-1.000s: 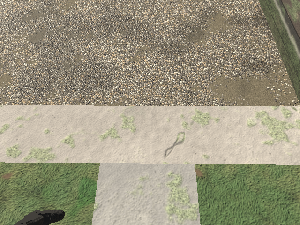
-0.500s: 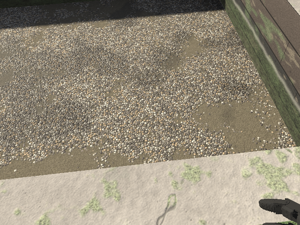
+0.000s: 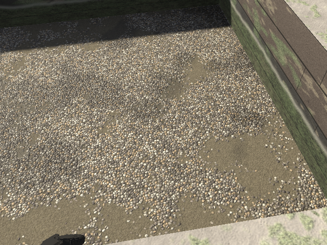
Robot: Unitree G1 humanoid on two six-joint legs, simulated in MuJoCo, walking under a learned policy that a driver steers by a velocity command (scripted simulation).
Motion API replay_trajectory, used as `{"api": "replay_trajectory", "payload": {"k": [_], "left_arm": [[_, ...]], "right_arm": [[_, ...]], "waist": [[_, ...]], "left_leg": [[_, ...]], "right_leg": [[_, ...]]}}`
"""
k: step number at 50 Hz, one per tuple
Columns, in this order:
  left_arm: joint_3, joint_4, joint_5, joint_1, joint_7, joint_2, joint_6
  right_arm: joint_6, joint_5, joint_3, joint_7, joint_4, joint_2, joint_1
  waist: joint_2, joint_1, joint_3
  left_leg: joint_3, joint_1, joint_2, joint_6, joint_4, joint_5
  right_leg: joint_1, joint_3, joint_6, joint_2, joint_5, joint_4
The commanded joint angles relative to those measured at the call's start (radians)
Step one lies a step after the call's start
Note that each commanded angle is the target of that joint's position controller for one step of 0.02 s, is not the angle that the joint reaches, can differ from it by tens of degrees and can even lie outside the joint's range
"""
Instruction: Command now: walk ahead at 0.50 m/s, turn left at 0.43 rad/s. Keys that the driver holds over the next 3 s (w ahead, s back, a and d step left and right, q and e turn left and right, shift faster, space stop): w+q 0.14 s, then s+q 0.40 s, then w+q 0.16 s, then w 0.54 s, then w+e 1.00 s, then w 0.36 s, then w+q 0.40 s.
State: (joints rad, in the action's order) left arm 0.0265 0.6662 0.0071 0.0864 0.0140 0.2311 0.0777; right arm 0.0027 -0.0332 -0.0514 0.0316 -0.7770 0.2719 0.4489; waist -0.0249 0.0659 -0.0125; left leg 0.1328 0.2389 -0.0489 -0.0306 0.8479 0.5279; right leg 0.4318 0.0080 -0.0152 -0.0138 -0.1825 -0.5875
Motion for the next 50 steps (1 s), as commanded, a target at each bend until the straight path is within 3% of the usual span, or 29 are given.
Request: {"api": "replay_trajectory", "payload": {"k": [1, 3, 6, 7, 9, 11, 15, 17, 18, 19, 20, 21, 22, 24, 27, 30, 31, 34, 36, 37, 38, 40, 41, 42, 43, 44, 45, 47, 50], "left_arm": [[0.055, 0.03, -0.016, 0.279, 0.005, 0.152, -0.018], [0.037, 0.022, -0.001, 0.176, 0.001, 0.104, -0.018], [0.042, 0.064, 0.009, 0.166, -0.013, 0.103, 0.0], [0.044, 0.073, 0.024, 0.262, -0.026, 0.123, -0.002], [0.046, 0.084, 0.015, 0.261, -0.038, 0.134, -0.001], [0.038, 0.062, 0.011, 0.206, -0.036, 0.124, -0.009], [0.043, 0.018, 0.002, 0.183, -0.046, 0.145, -0.045], [0.053, -0.001, -0.013, 0.162, -0.049, 0.161, -0.06], [0.057, -0.013, -0.013, 0.212, -0.043, 0.162, -0.065], [0.032, -0.024, -0.009, 0.279, -0.043, 0.082, -0.067], [0.046, 0.009, -0.034, 0.339, -0.046, 0.146, -0.082], [0.049, -0.003, -0.066, 0.274, -0.065, 0.174, -0.102], [0.06, 0.003, -0.054, 0.192, -0.091, 0.187, -0.121], [0.068, 0.022, -0.008, 0.179, -0.11, 0.161, -0.159], [0.062, 0.021, -0.006, 0.166, -0.101, 0.113, -0.165], [0.059, -0.011, -0.005, 0.147, -0.1, 0.109, -0.162], [0.051, -0.025, 0.043, 0.124, -0.063, 0.132, -0.179], [0.041, -0.038, 0.025, 0.105, -0.042, 0.127, -0.186], [0.031, -0.035, 0.008, 0.131, -0.036, 0.121, -0.176], [0.027, -0.021, -0.014, 0.154, -0.051, 0.087, -0.142], [0.023, -0.003, -0.008, 0.187, -0.051, 0.103, -0.121], [0.014, 0.046, 0.031, 0.322, -0.035, 0.097, -0.097], [0.003, 0.071, 0.054, 0.375, -0.03, 0.064, -0.086], [-0.014, 0.046, 0.052, 0.314, -0.024, 0.041, -0.081], [0.033, 0.0, 0.049, 0.237, -0.011, 0.213, -0.07], [0.07, -0.022, 0.039, 0.154, -0.016, 0.301, -0.05], [0.054, -0.042, 0.019, 0.088, -0.03, 0.242, -0.033], [0.025, -0.067, 0.013, 0.08, -0.043, 0.158, -0.03], [0.012, -0.065, 0.016, 0.174, -0.051, 0.133, -0.04]], "right_arm": [[0.01, -0.022, -0.03, 0.015, 0.13, 0.118, -0.044], [-0.01, 0.0, -0.039, 0.022, 0.145, 0.105, -0.078], [-0.032, 0.005, -0.045, 0.016, 0.141, 0.073, -0.036], [-0.04, 0.104, -0.039, -0.014, 0.178, 0.076, -0.127], [-0.047, 0.08, -0.03, -0.023, 0.191, 0.022, -0.153], [-0.049, 0.066, -0.017, -0.025, 0.191, -0.003, -0.17], [-0.056, 0.051, -0.016, -0.035, 0.195, 0.015, -0.174], [-0.041, 0.059, -0.029, -0.034, 0.162, 0.046, -0.054], [-0.021, 0.068, -0.052, -0.025, 0.163, 0.138, -0.01], [-0.037, 0.043, -0.062, -0.02, 0.218, 0.257, -0.065], [-0.042, 0.059, -0.046, -0.041, 0.223, 0.231, -0.073], [-0.039, 0.075, -0.046, -0.051, 0.222, 0.208, -0.157], [-0.039, 0.059, -0.033, -0.048, 0.226, 0.152, -0.188], [-0.048, 0.046, -0.014, -0.032, 0.238, 0.115, -0.264], [-0.051, 0.055, -0.003, -0.014, 0.241, 0.101, -0.278], [-0.054, 0.018, -0.006, 0.003, 0.239, 0.117, -0.252], [-0.057, 0.033, -0.027, 0.0, 0.237, 0.129, -0.27], [-0.07, 0.049, -0.043, -0.013, 0.229, 0.136, -0.209], [-0.082, 0.052, -0.052, -0.015, 0.232, 0.138, -0.243], [-0.08, 0.006, -0.028, 0.014, 0.237, 0.085, -0.25], [-0.079, 0.001, -0.027, 0.028, 0.235, 0.081, -0.254], [-0.079, 0.0, -0.025, 0.031, 0.25, 0.08, -0.279], [-0.08, -0.006, -0.019, 0.031, 0.254, 0.049, -0.286], [-0.073, -0.013, -0.006, 0.023, 0.223, -0.023, -0.227], [-0.053, -0.016, -0.04, 0.016, 0.241, 0.062, -0.21], [-0.036, -0.015, -0.064, 0.013, 0.229, 0.144, -0.227], [-0.028, -0.006, -0.071, 0.012, 0.202, 0.169, -0.23], [-0.033, 0.022, -0.06, 0.007, 0.151, 0.124, -0.195], [-0.035, 0.018, -0.039, 0.003, 0.158, 0.064, -0.234]], "waist": [[0.182, -0.148, 0.063], [0.147, -0.098, -0.013], [0.168, -0.056, -0.021], [0.063, -0.079, -0.018], [0.086, -0.049, -0.004], [0.119, -0.029, 0.01], [0.191, -0.036, 0.045], [0.126, 0.03, 0.102], [-0.07, 0.05, 0.149], [-0.282, -0.077, 0.213], [-0.204, -0.05, 0.339], [-0.177, -0.056, 0.252], [-0.066, -0.046, 0.125], [-0.03, -0.08, 0.063], [-0.049, -0.089, 0.091], [-0.09, -0.087, 0.144], [-0.125, -0.081, 0.197], [-0.174, -0.051, 0.173], [-0.198, -0.07, 0.142], [-0.215, -0.093, 0.086], [-0.222, -0.092, 0.09], [-0.212, -0.134, 0.089], [-0.063, -0.151, 0.076], [0.187, -0.092, 0.072], [0.313, -0.038, -0.062], [0.307, -0.011, -0.139], [0.232, 0.009, -0.158], [0.157, 0.003, -0.091], [0.139, -0.045, -0.071]], "left_leg": [[0.019, 0.586, 0.052, 0.001, 0.434, 0.013], [0.001, 0.55, 0.103, 0.008, 0.405, -0.111], [-0.011, 0.456, 0.139, 0.019, 0.365, -0.229], [-0.054, 0.451, 0.099, 0.009, 0.326, -0.291], [-0.077, 0.442, 0.079, 0.005, 0.276, -0.335], [-0.147, 0.34, 0.063, 0.004, 0.152, -0.4], [-0.223, 0.141, 0.004, -0.008, -0.062, -0.399], [-0.206, -0.061, -0.024, -0.045, -0.265, -0.501], [0.006, -0.202, 0.109, -0.092, -0.364, -0.847], [0.441, -0.225, 0.403, -0.281, -0.376, -1.316], [0.482, -0.214, 0.454, -0.372, -0.408, -1.216], [0.498, -0.122, 0.427, -0.372, -0.51, -0.718], [0.465, -0.047, 0.36, -0.297, -0.544, -0.425], [0.344, 0.118, 0.256, -0.213, -0.525, -0.36], [0.282, 0.091, 0.19, -0.189, -0.499, -0.495], [0.331, 0.0, 0.154, -0.173, -0.563, -0.066], [0.279, -0.02, 0.118, -0.148, -0.582, -0.064], [0.336, -0.009, 0.116, -0.16, -0.651, 0.094], [0.324, 0.08, 0.118, -0.146, -0.667, 0.092], [0.377, 0.128, 0.153, -0.131, -0.679, 0.126], [0.376, 0.154, 0.159, -0.111, -0.687, 0.12], [0.32, 0.225, 0.1, -0.028, -0.676, 0.119], [0.246, 0.249, 0.02, 0.011, -0.49, 0.126], [0.108, 0.331, -0.091, 0.017, -0.122, 0.037], [0.08, 0.522, -0.145, 0.013, 0.019, -0.049], [0.129, 0.593, -0.098, 0.008, 0.126, -0.145], [0.151, 0.611, -0.083, 0.01, 0.172, -0.256], [0.106, 0.583, -0.086, 0.055, 0.276, -0.343], [0.06, 0.567, -0.071, 0.088, 0.302, -0.384]], "right_leg": [[-0.487, 0.582, -0.222, 0.39, -0.396, 0.294], [-0.329, 0.408, -0.187, 0.314, -0.312, 0.327], [-0.224, 0.241, -0.175, 0.27, -0.177, 0.361], [-0.19, 0.162, -0.166, 0.276, -0.008, 0.342], [-0.202, 0.044, -0.156, 0.291, 0.497, 0.232], [-0.138, -0.072, -0.122, 0.256, 0.663, 0.159], [-0.091, -0.123, -0.07, 0.238, 0.523, 0.007], [-0.062, -0.135, -0.015, 0.207, 0.389, -0.194], [0.054, -0.178, 0.043, 0.113, 0.016, -0.493], [0.189, -0.039, 0.093, -0.025, -0.601, -0.815], [0.18, 0.138, 0.093, -0.024, -0.587, -0.904], [0.285, 0.107, 0.071, -0.025, -0.472, -0.914], [0.332, 0.098, 0.053, -0.004, -0.375, -0.897], [0.228, 0.121, 0.053, 0.004, -0.26, -0.862], [0.191, 0.108, 0.069, -0.047, -0.196, -0.864], [0.196, 0.105, 0.092, -0.037, -0.136, -0.734], [0.18, 0.039, 0.094, -0.021, -0.146, -0.649], [0.102, -0.014, 0.095, -0.053, -0.309, -0.452], [-0.025, -0.034, 0.064, -0.064, -0.34, -0.312], [-0.1, 0.021, 0.028, -0.029, -0.24, -0.219], [-0.16, 0.004, 0.001, -0.024, -0.22, -0.143], [-0.335, -0.049, -0.054, -0.017, -0.121, 0.071], [-0.376, -0.011, -0.059, 0.022, -0.143, 0.212], [-0.352, 0.23, -0.068, 0.201, -0.287, 0.224], [-0.166, 0.513, -0.167, 0.347, -0.531, 0.381], [-0.092, 0.62, -0.211, 0.398, -0.683, 0.475], [-0.118, 0.544, -0.168, 0.35, -0.59, 0.463], [-0.191, 0.383, -0.122, 0.273, -0.439, 0.404], [-0.239, 0.277, -0.121, 0.226, -0.361, 0.399]]}}
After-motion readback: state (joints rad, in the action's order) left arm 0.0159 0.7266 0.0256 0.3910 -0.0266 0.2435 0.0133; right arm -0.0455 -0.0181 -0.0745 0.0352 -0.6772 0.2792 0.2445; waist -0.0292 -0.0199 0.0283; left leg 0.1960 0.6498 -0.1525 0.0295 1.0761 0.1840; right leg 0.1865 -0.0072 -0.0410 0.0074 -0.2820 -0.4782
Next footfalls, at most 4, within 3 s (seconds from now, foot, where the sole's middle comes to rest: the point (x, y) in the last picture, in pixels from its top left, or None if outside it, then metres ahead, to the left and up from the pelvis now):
0.36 left None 0.25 0.12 -0.76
0.84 right None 0.15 -0.10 -0.76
1.30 left None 0.11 0.17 -0.76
1.78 right None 0.34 0.01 -0.76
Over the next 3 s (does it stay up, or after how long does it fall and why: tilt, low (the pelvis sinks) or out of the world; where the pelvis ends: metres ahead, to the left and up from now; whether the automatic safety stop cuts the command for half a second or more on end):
stays up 0.33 0.09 -0.01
